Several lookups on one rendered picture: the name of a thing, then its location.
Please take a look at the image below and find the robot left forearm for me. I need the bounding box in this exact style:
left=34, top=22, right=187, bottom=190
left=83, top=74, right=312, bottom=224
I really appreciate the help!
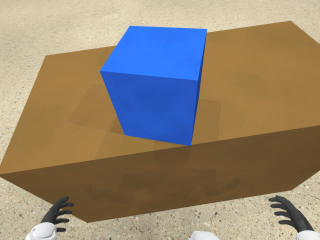
left=25, top=222, right=57, bottom=240

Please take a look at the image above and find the pedestal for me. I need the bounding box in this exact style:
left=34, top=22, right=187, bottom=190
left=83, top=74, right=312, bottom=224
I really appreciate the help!
left=0, top=20, right=320, bottom=223

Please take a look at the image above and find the robot right forearm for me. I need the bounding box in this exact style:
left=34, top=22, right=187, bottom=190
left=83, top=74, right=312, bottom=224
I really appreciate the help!
left=296, top=230, right=320, bottom=240

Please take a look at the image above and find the right robot hand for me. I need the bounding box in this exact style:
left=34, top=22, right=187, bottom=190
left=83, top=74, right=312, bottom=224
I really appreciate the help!
left=268, top=195, right=314, bottom=233

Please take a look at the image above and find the left robot hand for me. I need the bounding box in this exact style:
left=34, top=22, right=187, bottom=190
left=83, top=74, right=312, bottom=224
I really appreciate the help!
left=40, top=196, right=74, bottom=232

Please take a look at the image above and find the carton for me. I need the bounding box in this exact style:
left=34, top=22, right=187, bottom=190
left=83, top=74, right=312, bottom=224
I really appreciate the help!
left=100, top=26, right=207, bottom=146

